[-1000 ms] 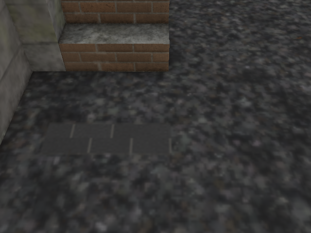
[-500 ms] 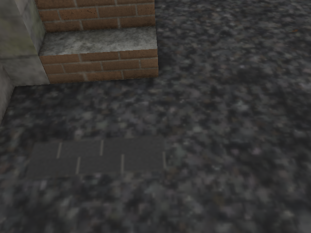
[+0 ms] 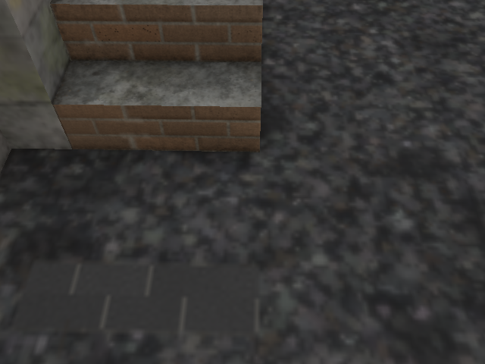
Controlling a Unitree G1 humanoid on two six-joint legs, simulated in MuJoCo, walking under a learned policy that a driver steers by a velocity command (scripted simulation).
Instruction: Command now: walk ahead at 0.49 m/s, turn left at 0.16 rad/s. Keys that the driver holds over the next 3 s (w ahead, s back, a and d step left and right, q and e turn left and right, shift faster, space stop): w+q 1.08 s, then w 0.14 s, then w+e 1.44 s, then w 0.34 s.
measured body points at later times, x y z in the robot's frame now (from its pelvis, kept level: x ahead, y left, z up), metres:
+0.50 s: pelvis +0.27 -0.02 +0.02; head +0.30 +0.00 +0.47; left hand +0.47 +0.24 -0.06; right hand +0.24 -0.29 -0.11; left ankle +0.12 +0.04 -0.71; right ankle +0.43 -0.10 -0.70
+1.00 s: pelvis +0.51 +0.05 +0.02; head +0.54 +0.08 +0.47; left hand +0.33 +0.25 -0.12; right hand +0.82 -0.01 -0.07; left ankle +0.58 +0.21 -0.69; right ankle +0.44 -0.10 -0.71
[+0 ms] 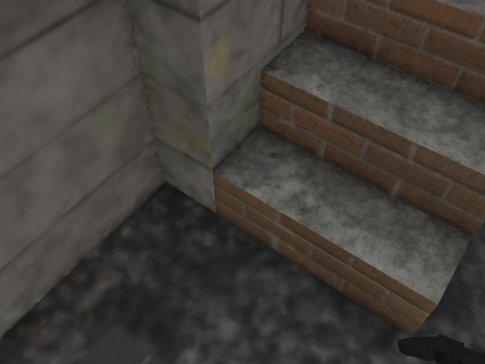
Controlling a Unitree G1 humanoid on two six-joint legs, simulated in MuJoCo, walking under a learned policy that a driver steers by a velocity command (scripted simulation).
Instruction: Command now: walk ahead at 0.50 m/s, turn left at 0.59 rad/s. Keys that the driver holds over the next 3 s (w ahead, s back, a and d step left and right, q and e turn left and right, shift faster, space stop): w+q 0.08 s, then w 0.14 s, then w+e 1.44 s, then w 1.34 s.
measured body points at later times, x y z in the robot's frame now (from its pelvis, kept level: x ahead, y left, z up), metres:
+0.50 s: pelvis +0.27 +0.04 +0.01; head +0.30 +0.06 +0.45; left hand +0.42 +0.29 -0.12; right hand +0.28 -0.22 -0.12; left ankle +0.15 +0.08 -0.73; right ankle +0.47 -0.08 -0.69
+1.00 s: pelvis +0.47 +0.04 +0.00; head +0.50 +0.04 +0.45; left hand +0.63 +0.29 -0.13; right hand +0.59 -0.22 -0.10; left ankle +0.57 +0.14 -0.74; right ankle +0.46 -0.03 -0.73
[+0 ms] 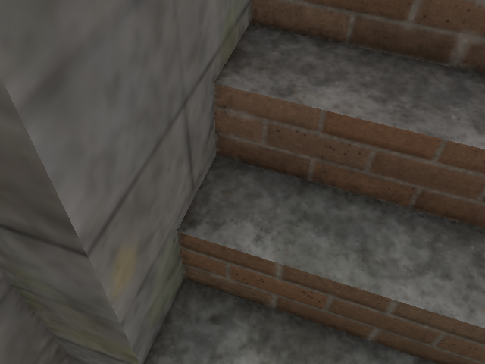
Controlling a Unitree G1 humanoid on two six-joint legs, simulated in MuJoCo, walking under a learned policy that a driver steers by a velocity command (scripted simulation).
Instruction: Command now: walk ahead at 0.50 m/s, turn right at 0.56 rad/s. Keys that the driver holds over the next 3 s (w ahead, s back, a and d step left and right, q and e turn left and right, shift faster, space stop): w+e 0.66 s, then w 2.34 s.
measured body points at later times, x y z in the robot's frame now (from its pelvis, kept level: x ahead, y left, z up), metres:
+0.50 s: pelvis +0.06 -0.06 +0.00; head +0.07 -0.07 +0.45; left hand +0.25 +0.14 -0.11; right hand +0.09 -0.32 -0.12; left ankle +0.05 +0.07 -0.62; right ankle +0.02 -0.14 -0.73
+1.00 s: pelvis +0.06 -0.08 +0.01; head +0.07 -0.07 +0.46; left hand +0.31 +0.03 -0.10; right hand +0.07 -0.33 -0.10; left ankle +0.09 +0.03 -0.73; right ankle +0.00 -0.16 -0.74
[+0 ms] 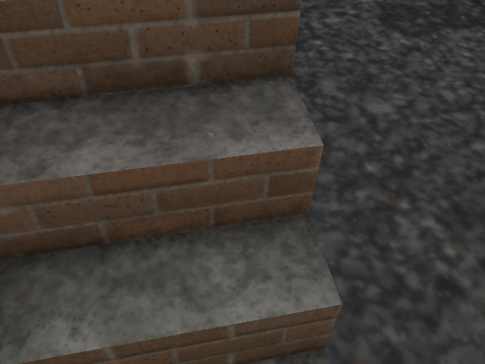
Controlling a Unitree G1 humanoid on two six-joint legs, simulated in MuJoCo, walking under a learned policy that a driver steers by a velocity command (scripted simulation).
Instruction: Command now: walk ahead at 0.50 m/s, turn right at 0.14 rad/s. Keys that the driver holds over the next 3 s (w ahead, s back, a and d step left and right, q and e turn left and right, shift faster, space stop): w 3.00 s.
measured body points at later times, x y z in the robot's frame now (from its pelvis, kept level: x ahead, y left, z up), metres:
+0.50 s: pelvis +0.01 -0.02 +0.01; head +0.01 -0.01 +0.46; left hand +0.14 +0.20 -0.12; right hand +0.10 -0.25 -0.12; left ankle -0.03 +0.10 -0.74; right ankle -0.01 -0.10 -0.74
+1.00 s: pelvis +0.00 +0.00 +0.01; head +0.01 +0.01 +0.46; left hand +0.11 +0.23 -0.13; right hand +0.09 -0.23 -0.13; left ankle -0.03 +0.10 -0.74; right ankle -0.01 -0.10 -0.74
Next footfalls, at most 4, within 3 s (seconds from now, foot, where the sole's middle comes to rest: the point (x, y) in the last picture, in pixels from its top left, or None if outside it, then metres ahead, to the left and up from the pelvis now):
none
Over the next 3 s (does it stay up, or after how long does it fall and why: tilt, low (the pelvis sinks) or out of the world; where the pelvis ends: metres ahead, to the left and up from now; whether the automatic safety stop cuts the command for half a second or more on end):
stays up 0.00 0.04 0.01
